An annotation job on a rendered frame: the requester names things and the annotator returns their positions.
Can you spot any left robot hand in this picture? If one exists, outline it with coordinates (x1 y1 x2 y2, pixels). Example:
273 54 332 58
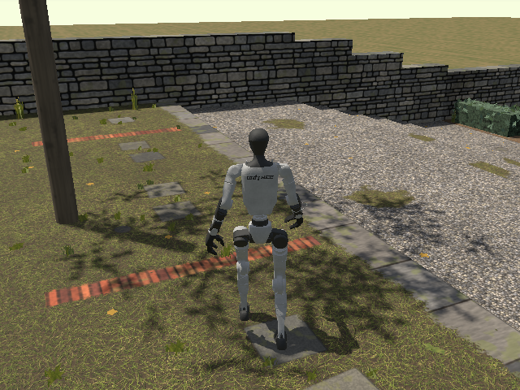
206 232 224 255

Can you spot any left robot forearm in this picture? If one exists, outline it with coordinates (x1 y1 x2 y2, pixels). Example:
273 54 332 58
208 198 227 236

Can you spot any left robot upper arm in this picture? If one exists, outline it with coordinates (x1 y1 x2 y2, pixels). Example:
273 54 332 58
219 164 242 210

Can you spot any robot right shin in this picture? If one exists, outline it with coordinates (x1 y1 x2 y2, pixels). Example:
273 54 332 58
275 279 287 339

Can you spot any right robot forearm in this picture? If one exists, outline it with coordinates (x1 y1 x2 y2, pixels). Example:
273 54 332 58
290 193 303 219

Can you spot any right robot foot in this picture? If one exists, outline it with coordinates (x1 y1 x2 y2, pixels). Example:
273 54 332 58
275 330 287 350

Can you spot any right robot hand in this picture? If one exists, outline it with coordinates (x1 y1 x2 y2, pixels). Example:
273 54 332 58
284 214 303 229

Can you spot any right robot upper arm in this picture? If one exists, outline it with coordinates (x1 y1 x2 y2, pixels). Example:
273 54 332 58
276 162 299 206

